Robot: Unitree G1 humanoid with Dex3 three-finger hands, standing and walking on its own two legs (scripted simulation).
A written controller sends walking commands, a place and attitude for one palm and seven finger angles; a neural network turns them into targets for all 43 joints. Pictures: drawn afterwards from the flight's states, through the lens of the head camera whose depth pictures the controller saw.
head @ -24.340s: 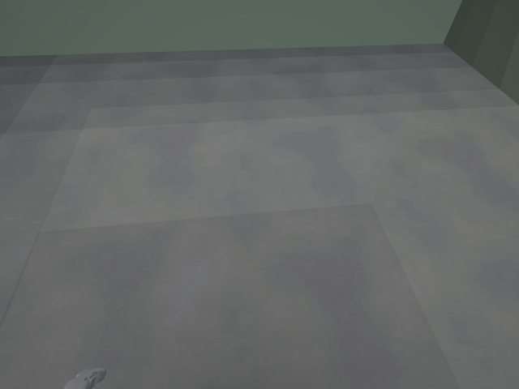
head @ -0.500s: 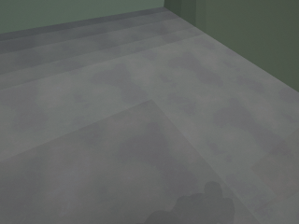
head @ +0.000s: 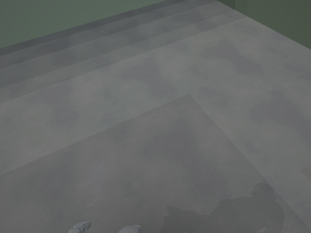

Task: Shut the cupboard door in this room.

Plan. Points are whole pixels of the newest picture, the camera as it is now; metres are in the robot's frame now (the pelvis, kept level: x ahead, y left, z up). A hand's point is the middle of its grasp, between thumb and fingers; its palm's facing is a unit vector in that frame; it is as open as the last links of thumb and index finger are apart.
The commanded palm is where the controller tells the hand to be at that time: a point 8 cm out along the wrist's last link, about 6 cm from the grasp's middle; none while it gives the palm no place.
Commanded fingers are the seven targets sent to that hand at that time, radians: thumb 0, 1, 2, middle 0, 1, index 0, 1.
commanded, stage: turn or walk to find it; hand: left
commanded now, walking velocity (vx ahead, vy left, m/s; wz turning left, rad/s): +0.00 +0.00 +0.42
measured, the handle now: out of the picture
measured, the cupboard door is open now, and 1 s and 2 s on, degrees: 81 81 81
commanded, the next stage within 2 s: stand and wait in 0.84 s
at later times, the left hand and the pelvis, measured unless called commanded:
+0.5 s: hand out of the picture -0.07 +0.25 -0.19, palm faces +0.27 -0.93 -0.25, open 7.4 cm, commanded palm none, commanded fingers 0.00 0.90 0.90 -0.20 -0.30 -0.20 -0.30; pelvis -0.01 +0.04 -0.01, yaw +13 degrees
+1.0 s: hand out of the picture +0.01 +0.21 -0.15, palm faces +0.34 -0.89 -0.29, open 7.4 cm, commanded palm none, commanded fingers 0.00 0.90 0.90 -0.20 -0.30 -0.20 -0.30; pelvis -0.01 -0.01 +0.00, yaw +22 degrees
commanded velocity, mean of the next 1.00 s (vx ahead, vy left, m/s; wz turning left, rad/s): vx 0.00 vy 0.00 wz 0.26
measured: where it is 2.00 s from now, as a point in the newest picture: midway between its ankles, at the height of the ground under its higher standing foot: outside the picture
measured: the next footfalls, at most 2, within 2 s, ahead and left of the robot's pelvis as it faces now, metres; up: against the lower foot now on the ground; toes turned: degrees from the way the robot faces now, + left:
left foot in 0.40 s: -0.01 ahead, +0.14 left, +0.00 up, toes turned +16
right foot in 0.94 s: +0.07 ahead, -0.08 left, +0.00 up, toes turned +18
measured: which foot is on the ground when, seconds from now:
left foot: up 0.00-0.38, down 0.40-0.94, up 0.96-1.00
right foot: down 0.00-0.42, up 0.44-0.92, down 0.94-1.00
